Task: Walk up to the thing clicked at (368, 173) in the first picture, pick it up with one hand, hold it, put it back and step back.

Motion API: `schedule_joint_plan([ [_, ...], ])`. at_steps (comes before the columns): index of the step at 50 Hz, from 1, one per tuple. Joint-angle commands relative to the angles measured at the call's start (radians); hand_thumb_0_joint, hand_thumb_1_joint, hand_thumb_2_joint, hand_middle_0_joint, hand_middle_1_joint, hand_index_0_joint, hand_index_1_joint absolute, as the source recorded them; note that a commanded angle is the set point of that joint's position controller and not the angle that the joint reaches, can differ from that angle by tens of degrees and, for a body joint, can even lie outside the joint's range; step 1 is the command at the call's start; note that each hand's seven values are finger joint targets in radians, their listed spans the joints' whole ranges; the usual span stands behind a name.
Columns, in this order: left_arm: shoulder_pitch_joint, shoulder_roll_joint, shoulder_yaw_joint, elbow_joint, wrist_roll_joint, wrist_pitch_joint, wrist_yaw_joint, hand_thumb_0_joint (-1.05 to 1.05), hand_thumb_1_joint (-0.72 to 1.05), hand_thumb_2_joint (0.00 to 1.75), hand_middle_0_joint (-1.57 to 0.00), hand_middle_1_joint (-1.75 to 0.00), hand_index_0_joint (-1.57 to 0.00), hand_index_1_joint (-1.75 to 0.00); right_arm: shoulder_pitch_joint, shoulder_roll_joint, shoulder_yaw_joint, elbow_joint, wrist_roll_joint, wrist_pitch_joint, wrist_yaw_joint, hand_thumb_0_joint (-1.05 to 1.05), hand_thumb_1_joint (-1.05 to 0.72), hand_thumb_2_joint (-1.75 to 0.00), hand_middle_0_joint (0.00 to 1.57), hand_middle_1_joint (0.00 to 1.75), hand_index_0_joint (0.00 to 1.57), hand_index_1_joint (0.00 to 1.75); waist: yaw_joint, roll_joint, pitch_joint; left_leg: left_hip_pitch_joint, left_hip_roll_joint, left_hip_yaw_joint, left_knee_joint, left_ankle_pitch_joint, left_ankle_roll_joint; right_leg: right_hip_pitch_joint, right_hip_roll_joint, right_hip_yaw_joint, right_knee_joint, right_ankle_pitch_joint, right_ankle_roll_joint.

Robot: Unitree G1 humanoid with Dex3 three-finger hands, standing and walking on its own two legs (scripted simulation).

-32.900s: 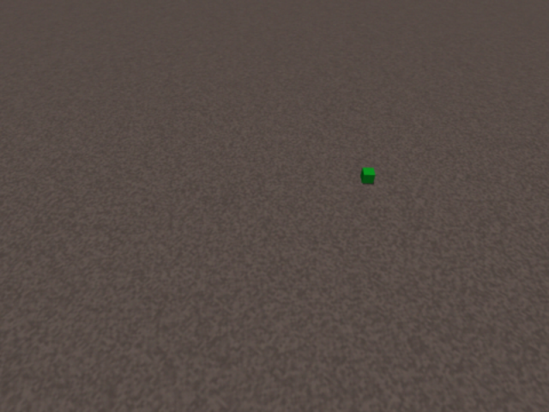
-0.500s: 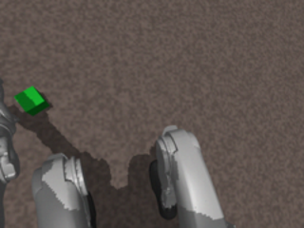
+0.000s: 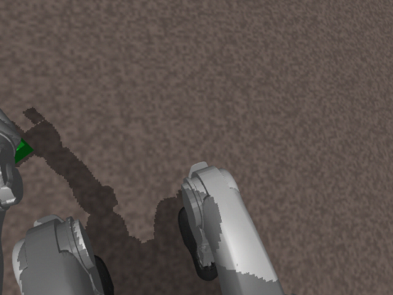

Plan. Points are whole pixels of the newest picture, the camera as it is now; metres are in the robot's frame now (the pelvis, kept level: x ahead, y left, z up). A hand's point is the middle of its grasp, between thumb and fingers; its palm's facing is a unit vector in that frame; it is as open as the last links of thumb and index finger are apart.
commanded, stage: approach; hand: left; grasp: from above
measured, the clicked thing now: (8, 146) +0.50 +0.27 -0.30
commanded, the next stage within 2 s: close in in 0.22 s
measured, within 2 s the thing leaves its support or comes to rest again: neither
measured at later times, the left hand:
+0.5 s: hand out of the picture +0.48 +0.27 -0.17, palm faces -0.30 -0.23 -0.93, open 12.7 cm
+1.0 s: hand (7, 143) +0.49 +0.25 -0.24, palm faces -0.32 -0.26 -0.91, open 13.0 cm
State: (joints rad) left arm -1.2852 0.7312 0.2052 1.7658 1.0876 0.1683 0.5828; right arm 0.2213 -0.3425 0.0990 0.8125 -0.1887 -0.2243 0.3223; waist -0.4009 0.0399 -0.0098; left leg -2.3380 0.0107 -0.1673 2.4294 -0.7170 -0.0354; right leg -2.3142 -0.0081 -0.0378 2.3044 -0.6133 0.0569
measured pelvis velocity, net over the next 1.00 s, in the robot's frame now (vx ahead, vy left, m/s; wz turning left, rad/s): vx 0.00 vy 0.00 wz -0.05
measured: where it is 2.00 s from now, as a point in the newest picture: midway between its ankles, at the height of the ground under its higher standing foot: (156, 281)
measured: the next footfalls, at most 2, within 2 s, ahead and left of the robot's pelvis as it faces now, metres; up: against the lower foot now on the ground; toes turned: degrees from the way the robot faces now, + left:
none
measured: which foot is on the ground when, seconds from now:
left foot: down 0.00-1.00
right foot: down 0.00-1.00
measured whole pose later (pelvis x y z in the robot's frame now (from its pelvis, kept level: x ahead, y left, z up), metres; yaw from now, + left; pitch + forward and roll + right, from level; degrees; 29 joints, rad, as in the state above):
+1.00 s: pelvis +0.00 +0.00 -0.01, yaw -3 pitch +31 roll -11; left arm -1.24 0.88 0.25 1.86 1.10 0.04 0.72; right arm 0.23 -0.36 0.20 0.78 -0.26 -0.31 0.37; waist -0.45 -0.07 0.16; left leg -2.33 0.00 -0.23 2.49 -0.73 -0.04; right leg -2.28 0.00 -0.09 2.32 -0.61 0.07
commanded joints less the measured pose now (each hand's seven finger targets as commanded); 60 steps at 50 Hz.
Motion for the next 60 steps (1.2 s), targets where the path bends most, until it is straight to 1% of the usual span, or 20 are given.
schedule_joint_plan([
  [1, -0.14, 0.225, 0.005, -0.09, -0.029, 0.044, -0.024, 0.0, -0.31, 0.77, -0.31, -0.79, -0.3, -0.8, 0.248, -0.274, -0.059, 0.005, 0.011, 0.006, -0.007, 0.0, -0.88, -0.89, 0.2, 0.3, 0.2, 0.3, 0.021, 0.233, -0.624, 0.355, -0.026, 0.134, -0.251, 0.227, 0.072, 0.482, 0.033, -0.115, -0.205, 0.195, -0.075],
  [2, -0.108, 0.239, 0.013, -0.091, -0.04, 0.039, -0.033, 0.0, -0.31, 0.77, -0.31, -0.79, -0.3, -0.8, 0.248, -0.272, -0.06, 0.013, 0.017, 0.007, -0.011, 0.0, -0.88, -0.89, 0.2, 0.3, 0.2, 0.3, 0.039, 0.216, -0.627, 0.347, -0.023, 0.13, -0.25, 0.217, 0.074, 0.484, 0.035, -0.119, -0.203, 0.185, -0.075],
  [5, -0.105, 0.221, 0.013, -0.159, -0.054, -0.006, -0.052, 0.0, -0.32, 0.77, -0.31, -0.79, -0.3, -0.8, 0.261, -0.258, -0.063, 0.004, 0.018, 0.005, -0.014, 0.0, -0.88, -0.89, 0.2, 0.3, 0.2, 0.3, 0.032, 0.217, -0.644, 0.372, -0.023, 0.122, -0.249, 0.215, 0.072, 0.496, 0.034, -0.124, -0.197, 0.181, -0.076],
  [7, -0.13, 0.161, -0.025, -0.209, -0.071, -0.05, -0.055, 0.0, -0.33, 0.79, -0.31, -0.78, -0.29, -0.8, 0.262, -0.243, -0.069, 0.005, 0.013, 0.001, -0.014, 0.0, -0.88, -0.89, 0.2, 0.3, 0.2, 0.3, 0.027, 0.219, -0.66, 0.375, -0.021, 0.129, -0.232, 0.2, 0.071, 0.52, 0.041, -0.12, -0.204, 0.178, -0.075],
  [8, -0.155, 0.168, -0.018, -0.242, -0.065, -0.074, -0.047, 0.0, -0.32, 0.78, -0.32, -0.78, -0.3, -0.8, 0.28, -0.243, -0.07, 0.013, 0.01, -0.001, -0.014, 0.0, -0.88, -0.89, 0.2, 0.3, 0.2, 0.3, 0.012, 0.222, -0.672, 0.397, -0.021, 0.126, -0.224, 0.215, 0.068, 0.517, 0.037, -0.124, -0.202, 0.194, -0.074],
  [10, -0.23, 0.125, -0.069, -0.254, -0.06, -0.119, -0.032, 0.0, -0.31, 0.77, -0.32, -0.79, -0.31, -0.8, 0.255, -0.228, -0.061, 0.007, -0.005, -0.013, -0.011, 0.0, -0.88, -0.89, 0.2, 0.3, 0.2, 0.3, -0.019, 0.229, -0.644, 0.392, -0.021, 0.126, -0.208, 0.16, 0.068, 0.483, 0.042, -0.126, -0.201, 0.15, -0.077],
  [12, -0.268, 0.215, -0.035, -0.322, -0.033, -0.144, 0.013, 0.0, -0.31, 0.77, -0.33, -0.77, -0.31, -0.78, 0.259, -0.252, -0.071, 0.014, 0.004, -0.017, -0.022, 0.0, -0.88, -0.89, 0.2, 0.3, 0.2, 0.3, 0.016, 0.294, -0.712, 0.471, -0.018, 0.125, -0.231, 0.138, 0.062, 0.492, 0.045, -0.126, -0.218, 0.123, -0.084],
  [15, -0.263, 0.24, -0.002, -0.358, 0.002, -0.137, 0.075, 0.0, -0.35, 0.82, -0.31, -0.77, -0.29, -0.8, 0.246, -0.257, -0.092, 0.012, 0.005, -0.013, -0.021, 0.0, -0.89, -0.89, 0.2, 0.3, 0.2, 0.3, 0.038, 0.381, -0.791, 0.554, -0.014, 0.13, -0.25, 0.157, 0.049, 0.454, 0.035, -0.134, -0.195, 0.147, -0.094],
  [17, -0.264, 0.158, -0.032, -0.263, 0.009, -0.111, 0.09, 0.0, -0.35, 0.84, -0.31, -0.76, -0.28, -0.79, 0.231, -0.237, -0.091, 0.028, -0.005, -0.015, -0.011, 0.0, -0.89, -0.89, 0.2, 0.3, 0.2, 0.3, 0.012, 0.372, -0.729, 0.541, -0.009, 0.135, -0.24, 0.152, 0.045, 0.403, 0.038, -0.135, -0.198, 0.149, -0.095],
  [19, -0.234, 0.141, -0.025, -0.174, 0.004, -0.089, 0.101, 0.0, -0.34, 0.85, -0.32, -0.76, -0.29, -0.78, 0.238, -0.241, -0.092, 0.046, -0.006, -0.018, -0.005, 0.0, -0.88, -0.89, 0.2, 0.3, 0.2, 0.3, 0.008, 0.354, -0.657, 0.496, -0.011, 0.129, -0.257, 0.153, 0.046, 0.378, 0.039, -0.142, -0.2, 0.151, -0.095],
  [20, -0.235, 0.184, 0.007, -0.206, 0.01, -0.082, 0.104, 0.0, -0.32, 0.86, -0.33, -0.77, -0.3, -0.79, 0.261, -0.248, -0.097, 0.069, -0.011, -0.02, -0.003, 0.0, -0.88, -0.89, 0.2, 0.3, 0.2, 0.3, 0.014, 0.35, -0.652, 0.502, -0.012, 0.13, -0.251, 0.19, 0.045, 0.375, 0.038, -0.144, -0.197, 0.18, -0.094],
  [25, -0.139, 0.136, -0.006, -0.025, -0.016, -0.041, 0.066, 0.0, -0.25, 0.76, -0.32, -0.8, -0.33, -0.79, 0.247, -0.27, -0.083, 0.06, -0.023, -0.034, 0.012, 0.0, -0.87, -0.89, 0.2, 0.3, 0.2, 0.3, -0.011, 0.247, -0.548, 0.427, -0.019, 0.116, -0.232, 0.221, 0.056, 0.384, 0.034, -0.145, -0.2, 0.199, -0.085],
  [27, -0.143, 0.172, 0.008, -0.034, -0.024, -0.042, 0.055, 0.0, -0.29, 0.77, -0.31, -0.76, -0.3, -0.78, 0.241, -0.271, -0.076, 0.052, -0.02, -0.037, 0.012, 0.0, -0.87, -0.89, 0.2, 0.3, 0.2, 0.3, -0.003, 0.242, -0.558, 0.417, -0.021, 0.111, -0.238, 0.205, 0.06, 0.406, 0.03, -0.142, -0.203, 0.183, -0.083],
  [33, -0.207, 0.203, -0.042, -0.054, -0.009, -0.113, 0.026, 0.0, -0.34, 0.81, -0.28, -0.79, -0.27, -0.81, 0.241, -0.278, -0.03, 0.017, -0.021, -0.049, 0.007, 0.0, -0.87, -0.89, 0.2, 0.3, 0.2, 0.3, -0.053, 0.219, -0.547, 0.413, -0.019, 0.1, -0.216, 0.16, 0.068, 0.434, 0.032, -0.151, -0.203, 0.145, -0.075],
  [38, -0.258, 0.301, -0.01, -0.044, 0.029, -0.158, 0.104, 0.0, -0.34, 0.81, -0.27, -0.81, -0.26, -0.82, 0.254, -0.306, -0.01, 0.006, -0.029, -0.058, 0.0, 0.0, -0.88, -0.9, 0.2, 0.3, 0.2, 0.3, -0.054, 0.294, -0.566, 0.47, -0.011, 0.092, -0.222, 0.14, 0.058, 0.444, 0.041, -0.167, -0.198, 0.136, -0.082],
  [45, -0.28, 0.343, 0.027, -0.019, 0.03, -0.14, 0.188, 0.0, -0.31, 0.79, -0.33, -0.7, -0.3, -0.73, 0.236, -0.32, 0.016, -0.004, -0.069, -0.084, 0.031, 0.0, -0.88, -0.9, 0.2, 0.3, 0.2, 0.3, -0.083, 0.372, -0.553, 0.499, -0.001, 0.093, -0.182, 0.228, 0.043, 0.476, 0.043, -0.178, -0.179, 0.232, -0.078],
  [48, -0.251, 0.38, 0.044, -0.032, 0.024, -0.124, 0.186, 0.0, -0.32, 0.8, -0.33, -0.67, -0.29, -0.71, 0.227, -0.33, 0.023, -0.008, -0.067, -0.09, 0.043, 0.0, -0.88, -0.9, 0.2, 0.3, 0.2, 0.3, -0.065, 0.414, -0.59, 0.531, 0.005, 0.084, -0.177, 0.278, 0.037, 0.488, 0.046, -0.182, -0.167, 0.27, -0.079],
  [49, -0.225, 0.349, 0.016, 0.011, 0.017, -0.114, 0.182, 0.0, -0.33, 0.8, -0.33, -0.67, -0.29, -0.71, 0.216, -0.325, 0.032, -0.009, -0.066, -0.088, 0.048, 0.0, -0.88, -0.9, 0.2, 0.3, 0.2, 0.3, -0.068, 0.415, -0.562, 0.519, 0.005, 0.082, -0.182, 0.272, 0.037, 0.489, 0.048, -0.185, -0.163, 0.265, -0.082],
  [53, -0.195, 0.363, 0.019, 0.0, 0.009, -0.104, 0.166, 0.0, -0.33, 0.79, -0.32, -0.68, -0.29, -0.72, 0.209, -0.333, 0.034, -0.022, -0.06, -0.09, 0.06, 0.0, -0.88, -0.9, 0.2, 0.3, 0.2, 0.3, -0.067, 0.402, -0.537, 0.495, 0.004, 0.072, -0.185, 0.261, 0.043, 0.487, 0.052, -0.194, -0.162, 0.254, -0.08],
  [60, -0.184, 0.382, 0.028, 0.02, -0.001, -0.112, 0.145, 0.0, -0.29, 0.76, -0.35, -0.68, -0.32, -0.71, 0.233, -0.35, 0.044, -0.025, -0.058, -0.095, 0.066, 0.0, -0.88, -0.9, 0.2, 0.3, 0.2, 0.3, -0.104, 0.328, -0.477, 0.447, 0.008, 0.057, -0.181, 0.221, 0.054, 0.486, 0.059, -0.204, -0.177, 0.226, -0.073],
])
